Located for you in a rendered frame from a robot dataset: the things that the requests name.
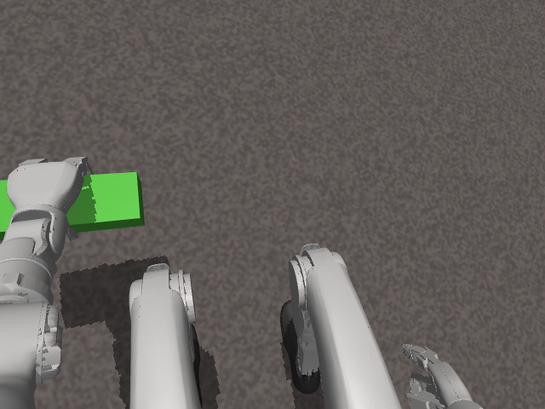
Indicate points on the carton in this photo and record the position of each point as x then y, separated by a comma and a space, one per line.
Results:
106, 201

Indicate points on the right robot hand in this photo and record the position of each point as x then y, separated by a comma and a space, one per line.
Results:
443, 386

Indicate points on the left robot arm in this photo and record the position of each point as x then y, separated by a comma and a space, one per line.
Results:
30, 334

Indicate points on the right robot foot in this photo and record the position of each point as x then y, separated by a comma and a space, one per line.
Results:
303, 383

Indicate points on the left robot hand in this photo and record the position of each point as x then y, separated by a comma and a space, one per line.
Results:
56, 184

